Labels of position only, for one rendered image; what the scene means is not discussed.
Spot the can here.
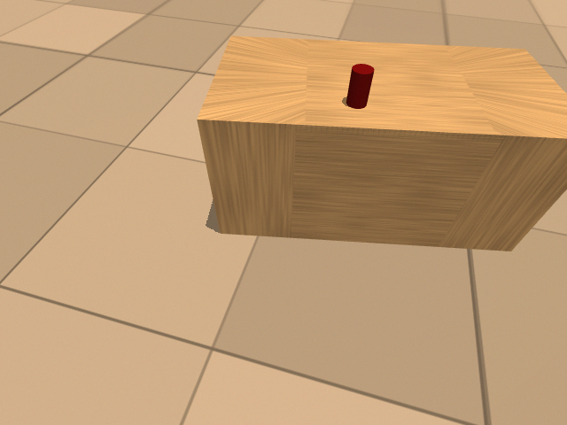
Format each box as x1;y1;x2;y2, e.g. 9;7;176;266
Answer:
346;64;374;109

